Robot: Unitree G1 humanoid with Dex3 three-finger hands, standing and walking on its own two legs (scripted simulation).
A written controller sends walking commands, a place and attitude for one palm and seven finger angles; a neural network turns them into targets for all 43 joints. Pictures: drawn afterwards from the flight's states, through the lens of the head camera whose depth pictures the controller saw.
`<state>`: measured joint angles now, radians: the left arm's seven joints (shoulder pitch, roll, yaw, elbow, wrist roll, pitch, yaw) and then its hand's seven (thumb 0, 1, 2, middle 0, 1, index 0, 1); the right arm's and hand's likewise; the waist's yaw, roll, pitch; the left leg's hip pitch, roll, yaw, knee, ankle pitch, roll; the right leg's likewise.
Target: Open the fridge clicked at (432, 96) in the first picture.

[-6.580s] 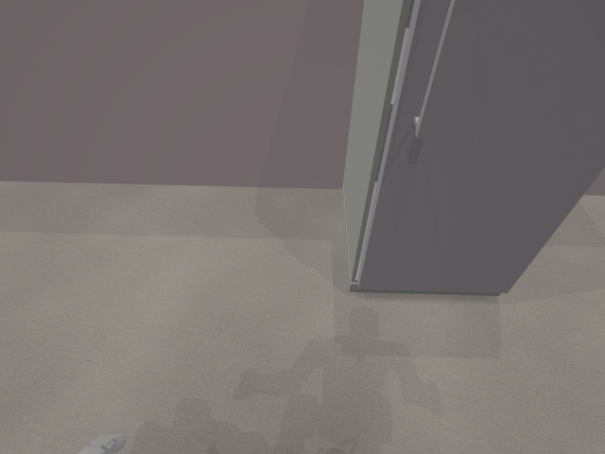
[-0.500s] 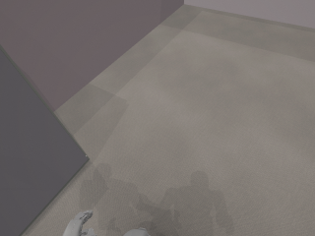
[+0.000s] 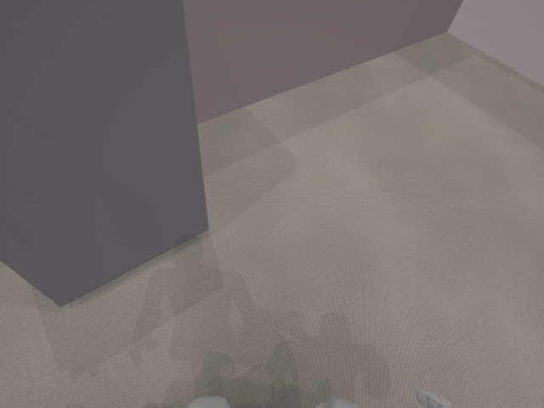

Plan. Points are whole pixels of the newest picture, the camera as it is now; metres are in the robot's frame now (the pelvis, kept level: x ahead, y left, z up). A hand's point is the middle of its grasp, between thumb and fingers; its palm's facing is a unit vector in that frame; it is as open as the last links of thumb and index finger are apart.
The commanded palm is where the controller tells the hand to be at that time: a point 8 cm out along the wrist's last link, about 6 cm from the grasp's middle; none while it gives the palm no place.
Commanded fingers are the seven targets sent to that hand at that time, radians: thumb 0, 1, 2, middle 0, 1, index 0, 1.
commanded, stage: turn to face it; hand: left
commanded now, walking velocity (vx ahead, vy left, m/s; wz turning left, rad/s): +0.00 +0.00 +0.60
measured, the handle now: out of the picture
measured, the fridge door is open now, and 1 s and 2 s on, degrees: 0 0 0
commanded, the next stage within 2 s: take the last steps up to it in 0.92 s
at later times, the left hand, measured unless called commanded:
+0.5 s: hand out of the picture +0.10 +0.22 -0.12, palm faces +0.28 -0.93 -0.25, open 7.4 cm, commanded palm none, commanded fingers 0.00 0.90 0.90 -0.20 -0.30 -0.20 -0.30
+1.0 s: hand out of the picture -0.14 +0.18 -0.18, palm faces +0.58 -0.78 -0.24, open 7.4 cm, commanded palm none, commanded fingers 0.00 0.90 0.90 -0.20 -0.30 -0.20 -0.30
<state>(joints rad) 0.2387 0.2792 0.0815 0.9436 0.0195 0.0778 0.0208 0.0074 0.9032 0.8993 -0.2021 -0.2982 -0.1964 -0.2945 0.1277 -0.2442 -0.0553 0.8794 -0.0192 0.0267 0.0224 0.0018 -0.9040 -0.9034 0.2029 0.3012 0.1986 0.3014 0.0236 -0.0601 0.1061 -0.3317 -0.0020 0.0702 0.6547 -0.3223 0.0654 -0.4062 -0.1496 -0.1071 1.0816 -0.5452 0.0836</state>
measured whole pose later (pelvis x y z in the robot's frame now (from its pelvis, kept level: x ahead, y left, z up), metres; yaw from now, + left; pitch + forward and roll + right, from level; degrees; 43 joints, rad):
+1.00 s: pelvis -0.04 +0.00 +0.00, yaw +33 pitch +0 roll +0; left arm 0.28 0.24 0.05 0.95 0.02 0.04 0.02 0.00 0.90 0.90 -0.20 -0.30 -0.20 -0.30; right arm 0.13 -0.25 -0.06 0.92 -0.02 0.04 0.02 0.00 -0.91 -0.90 0.20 0.30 0.20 0.30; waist 0.04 -0.05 0.10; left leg -0.28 0.00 0.05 0.62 -0.31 0.00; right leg -0.28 -0.19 -0.13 0.74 -0.44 0.08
